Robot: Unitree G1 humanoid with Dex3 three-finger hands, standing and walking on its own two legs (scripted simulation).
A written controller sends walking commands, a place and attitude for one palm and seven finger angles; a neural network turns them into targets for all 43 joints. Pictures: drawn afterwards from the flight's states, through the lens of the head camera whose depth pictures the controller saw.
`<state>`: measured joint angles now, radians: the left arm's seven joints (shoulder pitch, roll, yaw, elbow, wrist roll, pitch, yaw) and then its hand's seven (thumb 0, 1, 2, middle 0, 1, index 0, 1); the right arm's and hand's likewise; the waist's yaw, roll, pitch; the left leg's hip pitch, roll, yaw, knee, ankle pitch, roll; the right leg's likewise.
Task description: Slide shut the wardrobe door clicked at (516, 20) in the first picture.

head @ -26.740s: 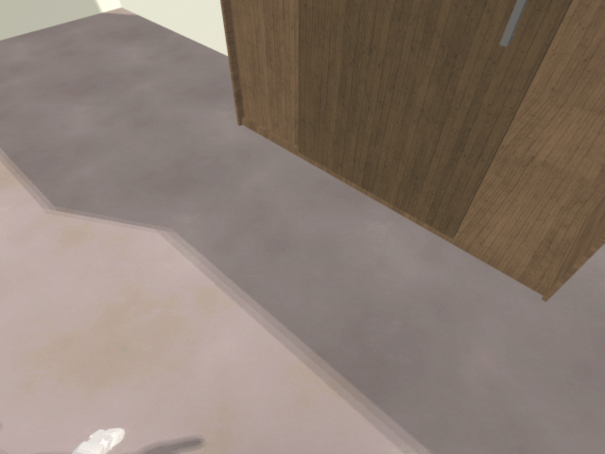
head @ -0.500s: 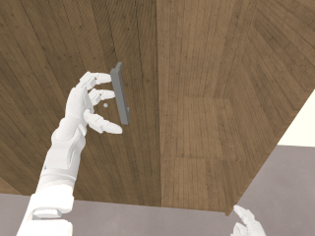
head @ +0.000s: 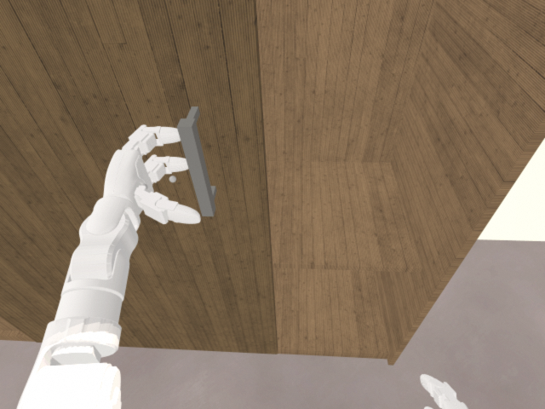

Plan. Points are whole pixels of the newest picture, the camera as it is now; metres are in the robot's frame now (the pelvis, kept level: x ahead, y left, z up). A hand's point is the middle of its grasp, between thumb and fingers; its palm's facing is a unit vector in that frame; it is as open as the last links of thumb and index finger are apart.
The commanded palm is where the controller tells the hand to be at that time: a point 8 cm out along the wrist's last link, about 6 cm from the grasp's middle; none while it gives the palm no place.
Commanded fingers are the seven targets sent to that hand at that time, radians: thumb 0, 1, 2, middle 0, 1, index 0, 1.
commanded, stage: feel for the door with the fingertips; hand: left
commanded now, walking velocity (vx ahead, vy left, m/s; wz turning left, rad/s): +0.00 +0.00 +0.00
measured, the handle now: (201, 164) +0.44 +0.12 +0.16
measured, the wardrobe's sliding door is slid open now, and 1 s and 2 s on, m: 0.39 0.39 0.39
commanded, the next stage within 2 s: slide the fingers in behind the handle in 0.04 s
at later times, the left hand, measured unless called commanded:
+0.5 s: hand (177, 184) +0.38 +0.15 +0.16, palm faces -0.03 -1.00 -0.02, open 14.0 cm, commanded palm +0.36 +0.20 +0.16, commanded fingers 0.00 -0.50 0.30 -0.30 -1.20 -0.30 -1.20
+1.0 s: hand (191, 188) +0.37 +0.12 +0.17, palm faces -0.01 -1.00 -0.03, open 14.2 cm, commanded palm +0.35 +0.17 +0.16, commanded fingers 0.00 -0.50 0.30 -0.30 -1.20 -0.30 -1.20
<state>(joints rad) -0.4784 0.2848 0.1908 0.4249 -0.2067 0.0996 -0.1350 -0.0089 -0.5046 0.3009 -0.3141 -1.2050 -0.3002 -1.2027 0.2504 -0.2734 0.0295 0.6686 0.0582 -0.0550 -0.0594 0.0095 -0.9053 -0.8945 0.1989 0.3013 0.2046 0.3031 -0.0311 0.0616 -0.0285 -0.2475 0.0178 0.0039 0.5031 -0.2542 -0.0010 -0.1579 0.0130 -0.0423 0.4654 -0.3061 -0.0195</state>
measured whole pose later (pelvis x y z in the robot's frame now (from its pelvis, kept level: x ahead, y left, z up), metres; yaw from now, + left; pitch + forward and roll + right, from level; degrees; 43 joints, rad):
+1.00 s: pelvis +0.00 +0.00 +0.00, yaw +0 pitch -1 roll +0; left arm -0.39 0.19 0.11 0.29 -0.18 0.12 -0.04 -0.01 -0.50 0.30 -0.30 -1.20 -0.26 -1.19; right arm 0.21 -0.24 0.04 0.65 0.05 -0.05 -0.04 0.01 -0.90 -0.89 0.20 0.30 0.20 0.30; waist -0.01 0.06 -0.04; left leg -0.22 0.01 0.01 0.49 -0.25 0.00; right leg -0.13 0.01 -0.04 0.46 -0.31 -0.02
